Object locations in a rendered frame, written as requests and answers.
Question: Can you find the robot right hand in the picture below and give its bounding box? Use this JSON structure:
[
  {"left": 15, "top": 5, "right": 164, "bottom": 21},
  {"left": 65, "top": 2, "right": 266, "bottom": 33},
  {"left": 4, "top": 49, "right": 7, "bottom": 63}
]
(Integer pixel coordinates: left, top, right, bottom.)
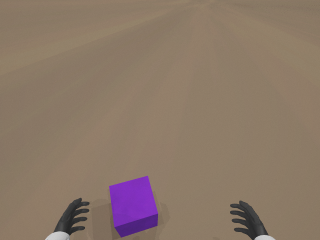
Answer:
[{"left": 230, "top": 200, "right": 268, "bottom": 240}]

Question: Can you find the carton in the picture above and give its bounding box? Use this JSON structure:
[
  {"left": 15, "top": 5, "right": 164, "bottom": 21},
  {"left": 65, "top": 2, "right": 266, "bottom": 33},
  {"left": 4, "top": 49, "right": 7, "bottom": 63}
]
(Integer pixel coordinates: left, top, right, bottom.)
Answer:
[{"left": 109, "top": 176, "right": 158, "bottom": 238}]

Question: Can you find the robot left hand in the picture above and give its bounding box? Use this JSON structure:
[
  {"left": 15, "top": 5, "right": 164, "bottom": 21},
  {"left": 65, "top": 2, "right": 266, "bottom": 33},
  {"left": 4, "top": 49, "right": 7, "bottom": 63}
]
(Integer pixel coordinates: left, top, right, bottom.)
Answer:
[{"left": 53, "top": 198, "right": 90, "bottom": 236}]

